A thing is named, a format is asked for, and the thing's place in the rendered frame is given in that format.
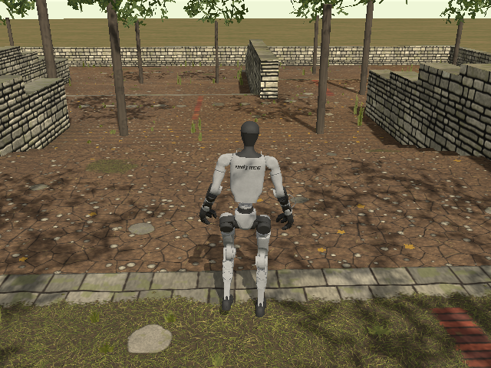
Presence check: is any robot torso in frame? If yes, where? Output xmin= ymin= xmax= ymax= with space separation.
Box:
xmin=230 ymin=150 xmax=265 ymax=230

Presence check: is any left robot upper arm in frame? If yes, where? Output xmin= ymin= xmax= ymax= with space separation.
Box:
xmin=209 ymin=153 xmax=232 ymax=196

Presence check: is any right robot forearm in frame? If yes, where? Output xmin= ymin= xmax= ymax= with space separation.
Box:
xmin=277 ymin=186 xmax=292 ymax=215

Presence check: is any right robot upper arm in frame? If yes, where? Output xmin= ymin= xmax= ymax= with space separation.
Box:
xmin=265 ymin=156 xmax=285 ymax=198

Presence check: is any left robot forearm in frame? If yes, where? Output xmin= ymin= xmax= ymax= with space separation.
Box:
xmin=202 ymin=183 xmax=217 ymax=212

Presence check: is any left robot hand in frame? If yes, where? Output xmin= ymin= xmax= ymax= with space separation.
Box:
xmin=199 ymin=208 xmax=217 ymax=225

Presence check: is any right robot shin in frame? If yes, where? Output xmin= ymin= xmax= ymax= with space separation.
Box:
xmin=256 ymin=256 xmax=268 ymax=307

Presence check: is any right robot hand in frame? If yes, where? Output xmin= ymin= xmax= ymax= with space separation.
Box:
xmin=276 ymin=213 xmax=294 ymax=230

